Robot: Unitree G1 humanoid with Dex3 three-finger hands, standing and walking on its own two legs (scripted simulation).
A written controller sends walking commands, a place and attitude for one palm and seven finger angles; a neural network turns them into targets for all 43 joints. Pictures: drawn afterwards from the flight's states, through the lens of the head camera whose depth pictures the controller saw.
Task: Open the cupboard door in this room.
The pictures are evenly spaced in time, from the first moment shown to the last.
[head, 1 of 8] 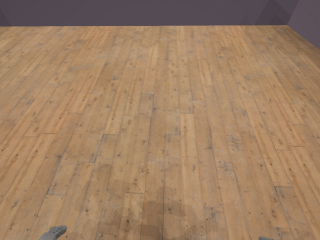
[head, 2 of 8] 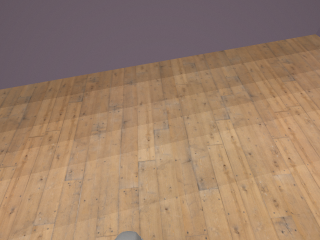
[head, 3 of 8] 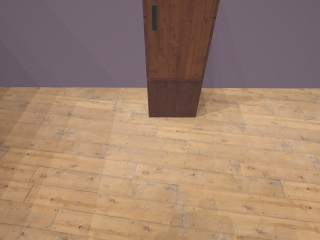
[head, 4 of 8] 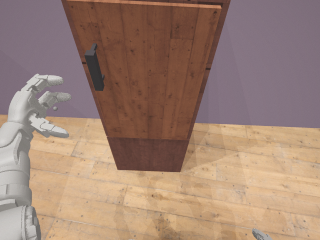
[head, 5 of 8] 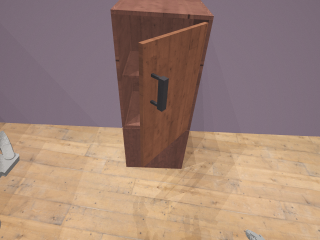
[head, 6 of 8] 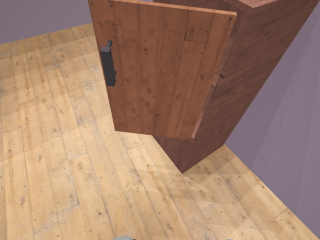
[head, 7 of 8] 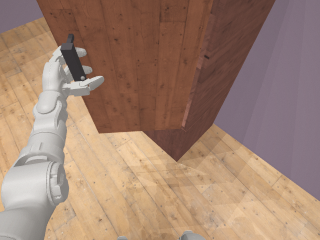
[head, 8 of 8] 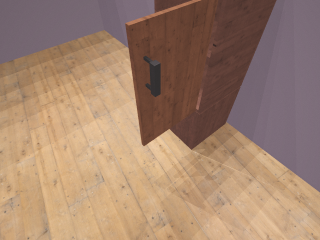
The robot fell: no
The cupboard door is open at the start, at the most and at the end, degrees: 0 92 91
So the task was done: yes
